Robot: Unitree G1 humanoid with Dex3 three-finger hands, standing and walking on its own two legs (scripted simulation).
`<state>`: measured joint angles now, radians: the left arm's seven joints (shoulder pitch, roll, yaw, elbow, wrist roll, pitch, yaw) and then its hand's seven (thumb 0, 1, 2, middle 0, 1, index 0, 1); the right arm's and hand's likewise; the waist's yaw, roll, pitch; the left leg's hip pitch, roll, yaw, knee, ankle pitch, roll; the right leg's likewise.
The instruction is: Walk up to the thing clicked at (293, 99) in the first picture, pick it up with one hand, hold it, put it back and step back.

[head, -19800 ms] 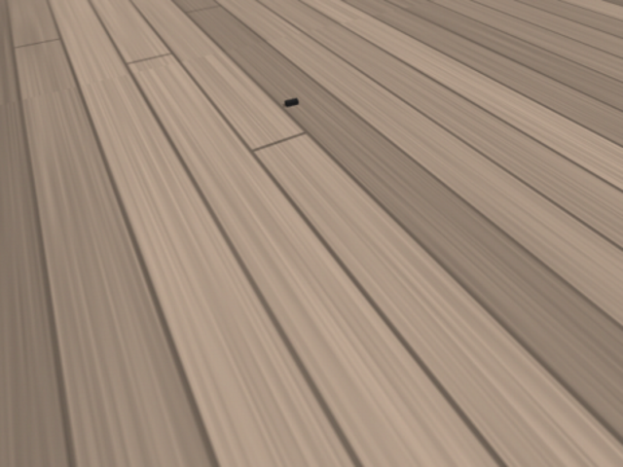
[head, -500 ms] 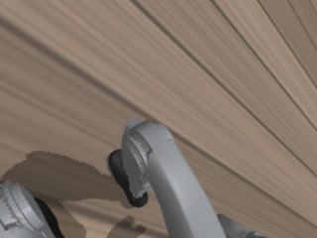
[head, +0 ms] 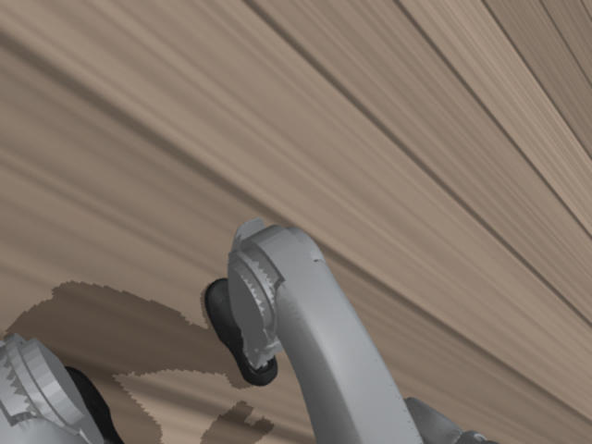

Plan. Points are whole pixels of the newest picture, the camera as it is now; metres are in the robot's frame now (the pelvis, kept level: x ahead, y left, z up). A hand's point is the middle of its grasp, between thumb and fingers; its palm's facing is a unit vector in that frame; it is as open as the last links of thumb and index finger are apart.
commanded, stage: close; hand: left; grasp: from above
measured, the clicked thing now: out of the picture +0.45 +0.32 -0.31
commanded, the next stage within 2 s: settle in 0.38 s
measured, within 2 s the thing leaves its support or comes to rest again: leaves its support in 0.80 s
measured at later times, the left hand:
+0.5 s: hand out of the picture +0.44 +0.32 -0.28, palm faces -0.34 -0.29 -0.89, open 6.8 cm
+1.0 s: hand out of the picture +0.45 +0.34 -0.22, palm faces -0.27 -0.29 -0.92, open 6.6 cm
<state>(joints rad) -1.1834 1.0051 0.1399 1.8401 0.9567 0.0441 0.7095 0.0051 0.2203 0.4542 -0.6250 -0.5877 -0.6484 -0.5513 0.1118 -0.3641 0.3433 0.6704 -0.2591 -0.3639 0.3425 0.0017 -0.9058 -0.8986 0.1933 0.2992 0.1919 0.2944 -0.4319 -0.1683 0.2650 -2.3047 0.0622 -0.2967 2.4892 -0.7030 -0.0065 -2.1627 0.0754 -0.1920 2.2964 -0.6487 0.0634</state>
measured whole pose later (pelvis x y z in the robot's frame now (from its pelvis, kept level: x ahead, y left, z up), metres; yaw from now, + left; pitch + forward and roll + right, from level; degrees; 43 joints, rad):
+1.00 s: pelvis +0.01 +0.00 +0.01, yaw +1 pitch +31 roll -14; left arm -1.12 0.87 0.16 1.68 0.96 0.13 0.63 0.01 0.49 0.10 -0.99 -0.28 -1.01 -0.21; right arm 0.17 -0.33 0.24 0.72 -0.21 -0.30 0.34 0.00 -0.90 -0.90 0.19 0.30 0.19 0.29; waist -0.37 -0.08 0.12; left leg -2.32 0.06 -0.26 2.45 -0.70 -0.01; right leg -2.19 0.06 -0.17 2.29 -0.66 0.05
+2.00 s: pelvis +0.00 -0.02 +0.07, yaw +11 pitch +34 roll -4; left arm -0.86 0.50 0.05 1.23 0.89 0.25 0.28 0.01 0.53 0.03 -1.05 -0.16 -1.05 -0.11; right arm 0.20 -0.29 0.00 0.77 -0.06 -0.11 0.18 0.00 -0.91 -0.90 0.20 0.30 0.19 0.29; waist -0.15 0.07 -0.18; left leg -2.14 0.05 -0.09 2.19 -0.65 -0.02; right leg -2.09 0.02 -0.04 2.15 -0.67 0.02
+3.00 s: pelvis +0.08 +0.00 +0.39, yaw +15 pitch +14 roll -1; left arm -0.44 0.29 -0.18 0.91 0.80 0.42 0.21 0.01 0.51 0.12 -0.99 -0.23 -1.00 -0.20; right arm 0.27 -0.23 0.00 0.79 0.04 -0.10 -0.06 0.00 -0.88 -0.90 0.20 0.30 0.20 0.30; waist -0.07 0.04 -0.11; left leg -0.79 0.05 0.00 0.97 -0.43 -0.01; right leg -0.75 -0.01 -0.01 0.94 -0.44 0.01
